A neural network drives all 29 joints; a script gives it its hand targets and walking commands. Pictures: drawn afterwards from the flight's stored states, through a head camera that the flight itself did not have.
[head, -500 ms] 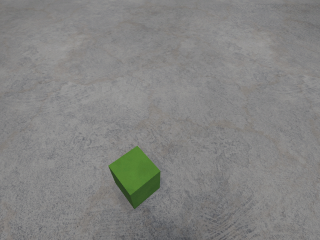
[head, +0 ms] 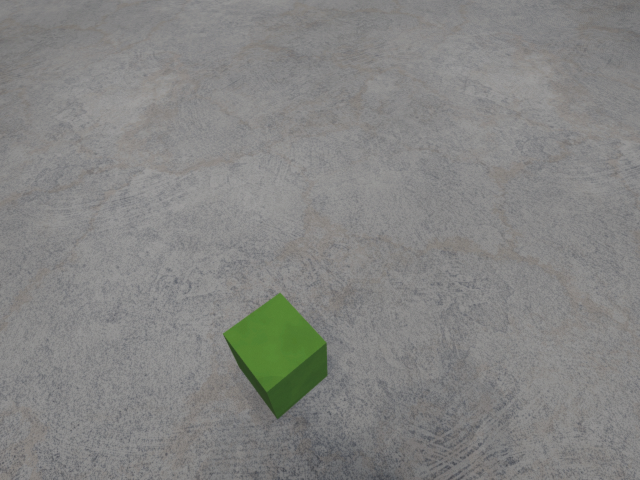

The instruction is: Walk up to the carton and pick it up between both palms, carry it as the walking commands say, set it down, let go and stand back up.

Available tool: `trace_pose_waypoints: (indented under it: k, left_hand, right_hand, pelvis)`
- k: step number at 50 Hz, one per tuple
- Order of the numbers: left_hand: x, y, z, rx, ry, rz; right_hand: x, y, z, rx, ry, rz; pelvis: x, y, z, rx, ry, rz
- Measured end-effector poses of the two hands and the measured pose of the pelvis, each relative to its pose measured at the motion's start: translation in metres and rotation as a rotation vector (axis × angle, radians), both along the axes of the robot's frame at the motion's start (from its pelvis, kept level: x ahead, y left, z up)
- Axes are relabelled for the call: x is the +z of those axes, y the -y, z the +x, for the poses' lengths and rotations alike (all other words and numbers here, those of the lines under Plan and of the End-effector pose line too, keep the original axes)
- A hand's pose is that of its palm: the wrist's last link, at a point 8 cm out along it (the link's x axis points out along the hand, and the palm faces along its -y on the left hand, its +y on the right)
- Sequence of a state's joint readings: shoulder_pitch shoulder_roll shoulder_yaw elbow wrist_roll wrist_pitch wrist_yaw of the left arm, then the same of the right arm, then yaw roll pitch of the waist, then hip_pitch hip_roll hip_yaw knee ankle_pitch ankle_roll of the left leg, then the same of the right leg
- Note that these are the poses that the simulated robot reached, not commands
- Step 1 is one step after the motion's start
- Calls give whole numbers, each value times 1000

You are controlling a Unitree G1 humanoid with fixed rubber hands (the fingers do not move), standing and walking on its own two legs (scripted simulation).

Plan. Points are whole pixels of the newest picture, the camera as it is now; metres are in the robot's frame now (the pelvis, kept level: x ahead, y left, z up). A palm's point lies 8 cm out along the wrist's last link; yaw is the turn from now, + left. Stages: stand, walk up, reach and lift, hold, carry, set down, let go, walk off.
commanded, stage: walk up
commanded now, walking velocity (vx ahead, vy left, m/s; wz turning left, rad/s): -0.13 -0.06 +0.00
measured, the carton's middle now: (278, 356) +0.53 +0.16 -0.65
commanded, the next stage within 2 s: none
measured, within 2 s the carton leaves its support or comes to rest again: neither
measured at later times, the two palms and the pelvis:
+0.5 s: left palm out of the picture +0.03 +0.24 -0.13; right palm out of the picture +0.00 -0.25 -0.14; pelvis -0.01 -0.01 +0.00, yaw +0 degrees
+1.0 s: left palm out of the picture +0.00 +0.24 -0.15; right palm out of the picture -0.04 -0.25 -0.13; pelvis -0.03 +0.00 +0.00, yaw +0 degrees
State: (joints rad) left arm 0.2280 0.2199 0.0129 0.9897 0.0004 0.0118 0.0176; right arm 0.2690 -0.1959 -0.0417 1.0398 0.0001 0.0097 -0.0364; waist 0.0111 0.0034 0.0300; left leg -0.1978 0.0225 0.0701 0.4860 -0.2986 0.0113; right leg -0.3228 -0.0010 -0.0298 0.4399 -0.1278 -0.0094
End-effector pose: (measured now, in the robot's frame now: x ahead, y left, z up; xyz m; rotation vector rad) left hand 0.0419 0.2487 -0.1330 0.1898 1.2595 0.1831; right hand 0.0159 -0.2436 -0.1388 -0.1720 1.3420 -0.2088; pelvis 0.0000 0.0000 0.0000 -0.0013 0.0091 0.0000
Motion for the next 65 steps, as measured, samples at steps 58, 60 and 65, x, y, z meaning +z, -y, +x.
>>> trace_pose_waypoints:
  k: [58,60,65]
  left_hand:
    - [-4,3,-37,-5,4,-1]
    - [-3,3,-38,-5,6,1]
    - [-3,3,-41,-6,10,2]
  right_hand:
    - [-1,-1,-51,-10,-26,-1]
    - [-1,-2,-52,-10,-24,1]
    - [-1,-2,-54,-10,-20,1]
  pelvis:
    - [-2,0,-30,-4,21,1]
    - [-2,0,-31,-4,23,1]
    - [-2,0,-34,-4,27,1]
